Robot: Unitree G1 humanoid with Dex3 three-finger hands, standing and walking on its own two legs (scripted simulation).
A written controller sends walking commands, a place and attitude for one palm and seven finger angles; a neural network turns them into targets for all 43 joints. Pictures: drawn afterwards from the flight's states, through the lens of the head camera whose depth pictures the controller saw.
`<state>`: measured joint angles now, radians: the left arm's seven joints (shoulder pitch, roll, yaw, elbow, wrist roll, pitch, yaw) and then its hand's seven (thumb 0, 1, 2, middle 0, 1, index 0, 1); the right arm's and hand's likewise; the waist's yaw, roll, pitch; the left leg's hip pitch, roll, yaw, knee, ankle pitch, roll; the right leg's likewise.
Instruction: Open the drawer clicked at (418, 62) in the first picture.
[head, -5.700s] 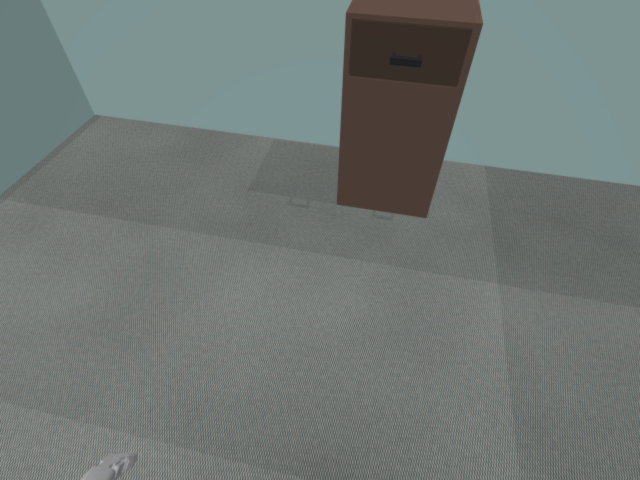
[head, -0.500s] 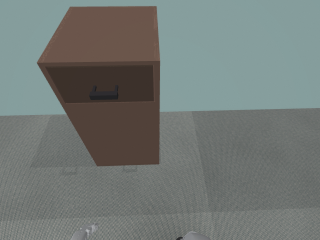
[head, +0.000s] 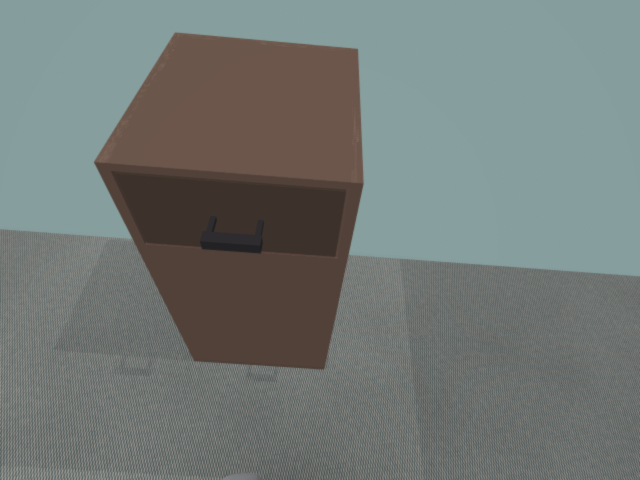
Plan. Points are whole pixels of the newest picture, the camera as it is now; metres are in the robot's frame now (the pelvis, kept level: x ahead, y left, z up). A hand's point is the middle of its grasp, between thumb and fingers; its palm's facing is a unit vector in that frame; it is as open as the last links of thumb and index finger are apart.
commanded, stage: come to a stop and stand still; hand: left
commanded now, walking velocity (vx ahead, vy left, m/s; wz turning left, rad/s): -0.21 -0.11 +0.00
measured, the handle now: (234, 232) +0.49 +0.20 -0.06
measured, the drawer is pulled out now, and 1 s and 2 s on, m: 0.00 0.00 0.00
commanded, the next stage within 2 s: look again from close up in 0.68 s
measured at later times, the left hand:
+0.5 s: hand out of the picture +0.00 +0.10 -0.16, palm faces +0.02 -0.97 -0.25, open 7.3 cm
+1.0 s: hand out of the picture -0.10 +0.11 -0.17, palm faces +0.04 -0.98 -0.19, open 7.4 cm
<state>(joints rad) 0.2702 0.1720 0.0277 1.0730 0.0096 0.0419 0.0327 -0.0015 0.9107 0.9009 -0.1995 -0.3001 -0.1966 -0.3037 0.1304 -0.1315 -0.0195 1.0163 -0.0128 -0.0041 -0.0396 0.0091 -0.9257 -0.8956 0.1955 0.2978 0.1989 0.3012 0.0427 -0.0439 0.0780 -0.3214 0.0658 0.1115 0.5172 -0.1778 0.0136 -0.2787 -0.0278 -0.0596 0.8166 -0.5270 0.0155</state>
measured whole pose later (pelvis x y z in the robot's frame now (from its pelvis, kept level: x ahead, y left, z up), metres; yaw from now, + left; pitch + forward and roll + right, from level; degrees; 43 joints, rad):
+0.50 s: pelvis -0.05 -0.08 +0.01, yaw -1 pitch +1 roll +1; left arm 0.23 0.15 0.03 1.01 0.02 0.01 0.03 0.01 0.93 0.90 -0.20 -0.30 -0.20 -0.30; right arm 0.25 -0.20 -0.06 1.07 -0.01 0.05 -0.02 0.01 -0.91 -0.90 0.19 0.30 0.20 0.30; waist -0.01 0.03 0.02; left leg -0.30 0.03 0.02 0.75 -0.41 -0.01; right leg -0.24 0.01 -0.08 0.48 -0.25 -0.07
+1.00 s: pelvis -0.09 -0.06 +0.00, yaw +0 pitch -1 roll +0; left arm 0.31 0.14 0.00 1.12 0.01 0.00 0.03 0.00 0.91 0.90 -0.20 -0.30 -0.20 -0.30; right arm 0.34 -0.16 0.00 1.06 -0.02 0.00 -0.02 0.01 -0.92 -0.90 0.20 0.30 0.20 0.30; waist -0.01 0.03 0.02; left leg -0.19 0.01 0.03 0.53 -0.31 0.01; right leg -0.27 0.00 -0.10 0.50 -0.21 -0.04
